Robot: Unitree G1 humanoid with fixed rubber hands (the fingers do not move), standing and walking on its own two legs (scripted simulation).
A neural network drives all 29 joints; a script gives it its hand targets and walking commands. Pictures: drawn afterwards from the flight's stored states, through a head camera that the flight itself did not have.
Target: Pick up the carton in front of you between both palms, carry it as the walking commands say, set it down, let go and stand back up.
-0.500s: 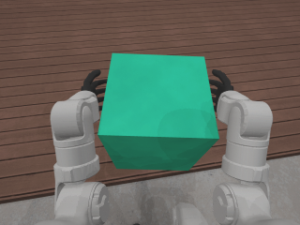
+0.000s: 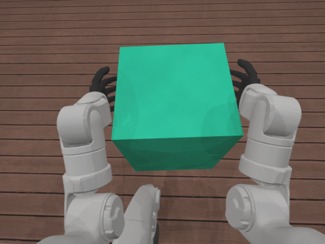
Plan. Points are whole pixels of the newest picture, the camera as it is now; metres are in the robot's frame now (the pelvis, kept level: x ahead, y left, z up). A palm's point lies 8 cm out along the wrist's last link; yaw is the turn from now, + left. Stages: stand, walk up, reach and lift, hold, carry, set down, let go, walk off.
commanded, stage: carry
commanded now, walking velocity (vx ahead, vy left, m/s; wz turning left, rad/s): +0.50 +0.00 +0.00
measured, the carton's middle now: (172, 116) +0.38 +0.04 +0.04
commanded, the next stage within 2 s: none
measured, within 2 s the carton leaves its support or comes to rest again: neither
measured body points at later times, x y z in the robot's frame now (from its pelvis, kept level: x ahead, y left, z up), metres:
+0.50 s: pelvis +0.37 +0.04 +0.07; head +0.42 +0.04 +0.52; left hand +0.79 +0.14 +0.25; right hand +0.76 -0.16 +0.26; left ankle +0.26 +0.10 -0.66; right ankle +0.52 -0.06 -0.63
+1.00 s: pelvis +0.68 +0.05 +0.07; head +0.72 +0.04 +0.52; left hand +1.02 +0.21 +0.16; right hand +1.03 -0.09 +0.15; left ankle +0.79 +0.15 -0.66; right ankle +0.55 -0.04 -0.66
